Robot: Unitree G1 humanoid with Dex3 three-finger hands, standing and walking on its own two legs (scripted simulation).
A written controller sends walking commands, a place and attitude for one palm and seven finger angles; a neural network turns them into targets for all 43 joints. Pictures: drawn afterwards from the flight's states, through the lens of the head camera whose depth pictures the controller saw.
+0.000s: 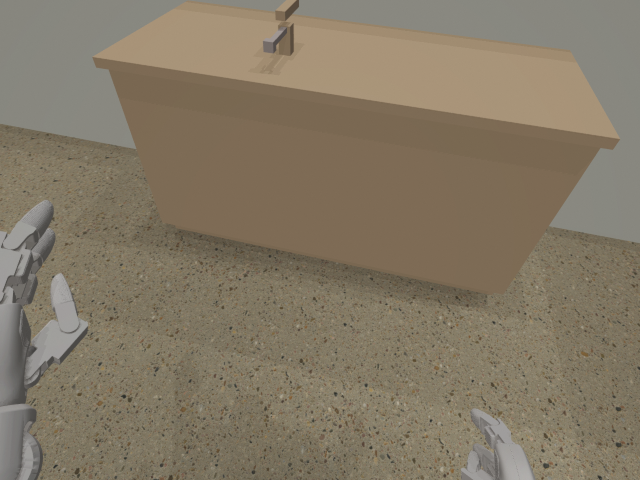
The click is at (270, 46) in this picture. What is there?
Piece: tap's lever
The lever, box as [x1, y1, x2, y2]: [263, 38, 275, 53]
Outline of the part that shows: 265,38 263,40 263,50 266,52 273,53 275,50 275,39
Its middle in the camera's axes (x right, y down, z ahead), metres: -0.14 -0.51 +1.03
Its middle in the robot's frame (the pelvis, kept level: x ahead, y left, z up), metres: +1.11 +0.21 +0.08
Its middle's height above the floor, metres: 0.85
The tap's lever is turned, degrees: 0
